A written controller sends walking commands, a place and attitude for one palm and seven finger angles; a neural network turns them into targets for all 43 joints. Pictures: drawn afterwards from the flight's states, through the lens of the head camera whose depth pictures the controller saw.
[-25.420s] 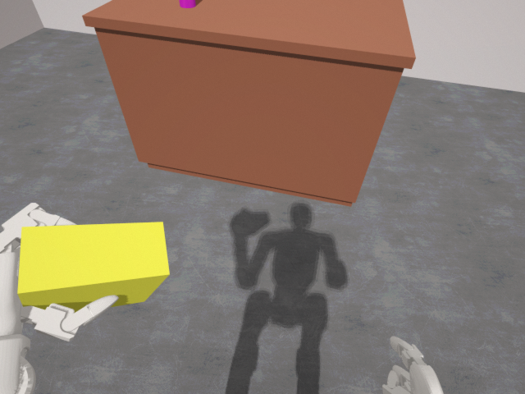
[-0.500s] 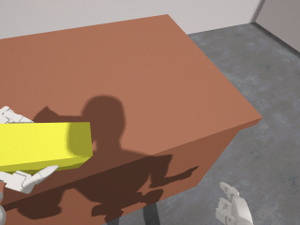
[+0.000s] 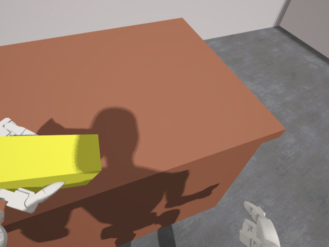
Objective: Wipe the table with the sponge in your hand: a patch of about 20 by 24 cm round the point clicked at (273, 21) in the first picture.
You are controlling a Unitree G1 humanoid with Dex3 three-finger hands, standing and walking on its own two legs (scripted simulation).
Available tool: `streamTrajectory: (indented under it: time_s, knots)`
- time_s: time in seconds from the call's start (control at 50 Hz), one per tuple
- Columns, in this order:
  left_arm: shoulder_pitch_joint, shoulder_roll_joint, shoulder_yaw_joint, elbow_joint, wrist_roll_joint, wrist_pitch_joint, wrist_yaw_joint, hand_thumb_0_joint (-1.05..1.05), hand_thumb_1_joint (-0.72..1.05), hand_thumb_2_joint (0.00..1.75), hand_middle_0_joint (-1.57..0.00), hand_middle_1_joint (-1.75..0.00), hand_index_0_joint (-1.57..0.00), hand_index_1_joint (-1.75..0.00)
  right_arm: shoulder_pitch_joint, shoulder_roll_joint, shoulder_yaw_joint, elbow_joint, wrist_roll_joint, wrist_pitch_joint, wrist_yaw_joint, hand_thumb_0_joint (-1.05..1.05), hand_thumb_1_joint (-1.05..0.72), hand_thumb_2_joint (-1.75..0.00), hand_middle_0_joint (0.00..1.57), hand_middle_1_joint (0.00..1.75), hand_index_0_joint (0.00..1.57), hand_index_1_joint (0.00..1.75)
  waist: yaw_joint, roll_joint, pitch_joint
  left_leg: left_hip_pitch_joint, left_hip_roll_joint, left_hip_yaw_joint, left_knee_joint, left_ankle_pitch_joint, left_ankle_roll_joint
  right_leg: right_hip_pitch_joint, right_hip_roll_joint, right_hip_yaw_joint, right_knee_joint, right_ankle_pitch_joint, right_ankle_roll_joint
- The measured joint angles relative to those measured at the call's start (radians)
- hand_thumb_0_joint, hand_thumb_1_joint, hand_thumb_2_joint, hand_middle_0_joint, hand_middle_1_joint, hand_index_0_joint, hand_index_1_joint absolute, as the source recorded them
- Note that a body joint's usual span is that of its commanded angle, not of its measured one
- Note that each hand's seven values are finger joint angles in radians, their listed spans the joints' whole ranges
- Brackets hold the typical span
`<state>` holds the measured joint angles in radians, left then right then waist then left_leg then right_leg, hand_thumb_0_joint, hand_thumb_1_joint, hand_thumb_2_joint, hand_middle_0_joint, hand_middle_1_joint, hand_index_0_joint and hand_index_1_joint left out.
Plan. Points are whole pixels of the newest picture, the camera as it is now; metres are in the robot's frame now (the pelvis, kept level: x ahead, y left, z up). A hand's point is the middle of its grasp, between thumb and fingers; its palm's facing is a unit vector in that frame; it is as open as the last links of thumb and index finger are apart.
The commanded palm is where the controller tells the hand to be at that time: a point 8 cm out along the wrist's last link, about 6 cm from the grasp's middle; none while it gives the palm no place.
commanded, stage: come to a stop and stand still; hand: left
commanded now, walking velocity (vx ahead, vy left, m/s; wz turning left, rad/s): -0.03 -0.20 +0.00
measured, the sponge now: (66, 164) +0.24 +0.19 +0.14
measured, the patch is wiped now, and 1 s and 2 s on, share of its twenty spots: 0.00 0.00 0.00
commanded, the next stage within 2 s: look again from close up in 1.08 s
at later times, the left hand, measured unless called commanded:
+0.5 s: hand out of the picture +0.20 +0.28 +0.17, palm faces +0.35 -0.86 -0.36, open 10.1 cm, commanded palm +0.15 +0.32 +0.18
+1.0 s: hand out of the picture +0.22 +0.31 +0.17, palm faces +0.37 -0.86 -0.35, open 10.1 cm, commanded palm +0.16 +0.35 +0.18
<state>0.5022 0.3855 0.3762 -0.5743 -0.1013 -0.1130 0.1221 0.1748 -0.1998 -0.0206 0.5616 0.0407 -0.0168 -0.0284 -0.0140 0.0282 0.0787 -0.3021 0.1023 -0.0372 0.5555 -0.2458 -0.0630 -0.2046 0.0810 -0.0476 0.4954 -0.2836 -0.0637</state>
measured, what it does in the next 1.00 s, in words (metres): shifts its weight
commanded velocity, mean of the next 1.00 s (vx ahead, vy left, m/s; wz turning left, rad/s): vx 0.00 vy -0.01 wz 0.00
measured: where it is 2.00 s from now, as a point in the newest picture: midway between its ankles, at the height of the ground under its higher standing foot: outside the picture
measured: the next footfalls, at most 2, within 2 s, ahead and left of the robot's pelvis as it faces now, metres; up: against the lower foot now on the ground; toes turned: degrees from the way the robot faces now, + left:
none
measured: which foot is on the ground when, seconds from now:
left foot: down 0.00-1.00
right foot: down 0.00-1.00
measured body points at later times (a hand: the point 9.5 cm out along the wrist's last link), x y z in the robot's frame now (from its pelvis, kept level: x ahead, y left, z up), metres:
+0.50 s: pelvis -0.02 +0.04 +0.00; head -0.01 +0.06 +0.45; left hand +0.18 +0.32 +0.19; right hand +0.14 -0.21 -0.07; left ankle +0.02 +0.15 -0.73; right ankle -0.01 -0.08 -0.73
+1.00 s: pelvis -0.01 +0.07 +0.01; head +0.01 +0.09 +0.46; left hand +0.19 +0.36 +0.19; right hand +0.17 -0.15 -0.06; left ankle +0.02 +0.15 -0.73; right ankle -0.01 -0.08 -0.73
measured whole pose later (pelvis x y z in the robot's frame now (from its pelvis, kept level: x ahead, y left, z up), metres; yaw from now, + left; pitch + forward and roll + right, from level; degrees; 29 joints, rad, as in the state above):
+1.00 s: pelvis -0.01 +0.07 +0.01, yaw -1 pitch -1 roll -1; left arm 0.39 0.35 0.36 -0.46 -0.03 -0.21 0.11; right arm 0.18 -0.18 0.02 0.59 0.02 -0.15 -0.02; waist 0.03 -0.03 0.07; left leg -0.24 -0.01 0.03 0.47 -0.20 0.05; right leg -0.16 -0.02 0.01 0.39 -0.21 0.04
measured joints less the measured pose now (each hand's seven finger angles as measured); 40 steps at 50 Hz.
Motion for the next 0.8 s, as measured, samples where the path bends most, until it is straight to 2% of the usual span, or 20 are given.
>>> streamTrajectory:
  time_s: [0.12, 0.14, 0.18, 0.2, 0.24, 0.28, 0.34, 0.38, 0.46, 0.6, 0.7, 0.8]
  knots:
    - [0.002, 0.006, -0.001, -0.004, -0.006, -0.004, -0.002, -0.01, -0.50, 1.05, -0.73, -1.35, -0.73, -1.36, 0.001, 0.002, 0.003, -0.001, 0.000, -0.001, 0.000, 0.01, -0.91, -0.90, 0.20, 0.30, 0.20, 0.30, -0.001, -0.005, 0.004, 0.000, -0.001, 0.000, -0.006, 0.003, -0.001, 0.001, -0.001, 0.000, -0.008, 0.004, 0.002]
    - [-0.053, 0.040, 0.008, 0.011, 0.013, -0.009, -0.034, -0.01, -0.50, 1.05, -0.73, -1.35, -0.73, -1.36, 0.016, 0.007, -0.009, 0.007, -0.013, -0.028, -0.005, 0.01, -0.91, -0.90, 0.20, 0.30, 0.20, 0.30, 0.022, -0.009, 0.010, -0.007, 0.002, 0.009, 0.005, 0.007, 0.009, 0.005, -0.001, -0.002, -0.015, 0.007, 0.004]
    - [-0.209, 0.125, 0.052, 0.113, 0.045, -0.071, -0.082, -0.01, -0.50, 1.05, -0.74, -1.35, -0.74, -1.36, 0.036, 0.018, -0.014, 0.037, -0.025, -0.074, -0.012, 0.01, -0.91, -0.90, 0.20, 0.30, 0.20, 0.30, 0.068, -0.044, 0.015, -0.026, -0.011, 0.034, 0.026, 0.039, 0.041, -0.007, -0.012, 0.002, -0.010, 0.013, 0.001]
    - [-0.251, 0.140, 0.077, 0.165, 0.042, -0.092, -0.084, -0.01, -0.50, 1.05, -0.74, -1.35, -0.74, -1.36, 0.039, 0.015, -0.009, 0.040, -0.022, -0.087, -0.005, 0.01, -0.91, -0.90, 0.20, 0.30, 0.20, 0.30, 0.079, -0.057, 0.014, -0.017, -0.014, 0.052, 0.012, 0.047, 0.053, -0.016, -0.018, 0.014, -0.001, 0.014, 0.003]
    - [-0.262, 0.118, 0.114, 0.206, 0.031, -0.090, -0.073, -0.01, -0.50, 1.05, -0.74, -1.35, -0.74, -1.36, 0.043, -0.003, -0.007, 0.013, -0.020, -0.108, 0.016, 0.01, -0.91, -0.90, 0.20, 0.30, 0.21, 0.30, 0.069, -0.058, 0.009, 0.011, -0.017, 0.079, -0.036, 0.029, 0.037, -0.047, -0.026, 0.034, 0.047, 0.006, 0.025]
    - [-0.232, 0.071, 0.108, 0.191, 0.029, -0.081, -0.061, -0.01, -0.50, 1.05, -0.73, -1.35, -0.74, -1.36, 0.037, -0.020, -0.018, -0.015, -0.018, -0.124, 0.032, 0.01, -0.91, -0.90, 0.20, 0.30, 0.21, 0.30, 0.046, -0.051, 0.018, 0.009, -0.028, 0.092, -0.023, 0.017, 0.022, -0.067, -0.042, 0.040, 0.095, -0.010, 0.057]
    - [-0.138, -0.007, 0.037, 0.128, 0.036, -0.078, -0.043, -0.01, -0.50, 1.05, -0.73, -1.35, -0.73, -1.36, 0.024, -0.038, -0.027, -0.026, -0.011, -0.136, 0.041, 0.01, -0.91, -0.90, 0.20, 0.30, 0.21, 0.30, 0.015, -0.027, 0.021, -0.006, -0.028, 0.095, 0.025, 0.001, 0.034, -0.054, -0.043, 0.040, 0.087, -0.020, 0.029]
    - [-0.094, -0.042, 0.005, 0.080, 0.033, -0.091, -0.033, -0.01, -0.50, 1.05, -0.73, -1.35, -0.73, -1.37, 0.026, -0.039, -0.027, -0.017, -0.013, -0.135, 0.031, 0.01, -0.91, -0.90, 0.20, 0.30, 0.21, 0.30, 0.004, -0.019, 0.011, -0.018, -0.040, 0.069, 0.054, -0.015, 0.049, -0.050, -0.042, 0.035, 0.078, -0.009, 0.034]
    - [-0.050, -0.029, -0.009, 0.061, 0.040, -0.118, -0.026, -0.01, -0.50, 1.05, -0.73, -1.35, -0.73, -1.36, 0.042, -0.020, -0.013, 0.021, -0.022, -0.124, 0.002, 0.01, -0.91, -0.90, 0.20, 0.30, 0.20, 0.30, 0.008, -0.047, -0.018, 0.005, -0.072, 0.054, 0.020, -0.004, 0.059, -0.035, -0.057, 0.044, 0.050, 0.005, 0.051]
    - [-0.128, -0.025, 0.011, 0.157, 0.072, -0.104, -0.009, -0.01, -0.50, 1.05, -0.73, -1.35, -0.73, -1.36, 0.069, 0.012, 0.026, 0.030, -0.020, -0.134, -0.007, 0.01, -0.91, -0.90, 0.20, 0.30, 0.20, 0.30, 0.040, -0.060, -0.027, 0.034, -0.104, 0.069, -0.051, 0.039, 0.093, -0.011, -0.087, 0.059, -0.009, 0.043, 0.075]
    - [-0.139, -0.055, -0.014, 0.146, 0.088, -0.097, -0.006, -0.01, -0.50, 1.05, -0.73, -1.35, -0.73, -1.36, 0.055, 0.034, 0.051, 0.033, -0.025, -0.148, 0.011, 0.01, -0.91, -0.90, 0.20, 0.30, 0.21, 0.30, 0.043, -0.049, -0.020, 0.034, -0.110, 0.065, -0.058, 0.043, 0.103, 0.004, -0.093, 0.055, -0.043, 0.061, 0.091]
    - [-0.117, -0.052, -0.028, 0.124, 0.088, -0.105, -0.013, -0.01, -0.50, 1.05, -0.73, -1.35, -0.73, -1.36, 0.039, 0.044, 0.059, 0.037, -0.031, -0.149, 0.018, 0.01, -0.90, -0.89, 0.20, 0.30, 0.21, 0.30, 0.043, -0.046, -0.020, 0.040, -0.109, 0.065, -0.067, 0.043, 0.107, 0.022, -0.092, 0.054, -0.081, 0.076, 0.098]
